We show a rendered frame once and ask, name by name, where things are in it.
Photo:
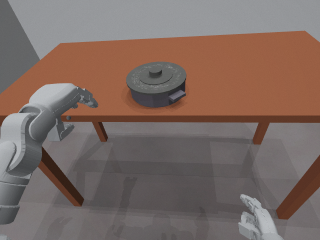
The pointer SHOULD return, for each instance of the knob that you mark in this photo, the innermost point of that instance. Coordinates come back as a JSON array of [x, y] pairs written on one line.
[[155, 71]]

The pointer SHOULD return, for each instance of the lid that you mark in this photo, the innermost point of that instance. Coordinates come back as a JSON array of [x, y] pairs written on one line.
[[140, 81]]

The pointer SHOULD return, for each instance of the robot left forearm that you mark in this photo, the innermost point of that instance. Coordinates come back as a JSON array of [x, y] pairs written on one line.
[[22, 136]]

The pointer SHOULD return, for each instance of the robot right hand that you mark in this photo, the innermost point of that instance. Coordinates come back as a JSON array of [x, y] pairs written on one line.
[[253, 227]]

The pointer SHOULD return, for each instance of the robot left hand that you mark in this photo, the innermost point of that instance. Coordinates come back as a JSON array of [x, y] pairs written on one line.
[[59, 98]]

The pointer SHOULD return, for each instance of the pot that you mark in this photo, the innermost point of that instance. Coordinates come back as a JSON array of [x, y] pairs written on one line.
[[163, 100]]

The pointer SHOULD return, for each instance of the table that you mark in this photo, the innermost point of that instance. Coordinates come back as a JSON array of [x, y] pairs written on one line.
[[270, 77]]

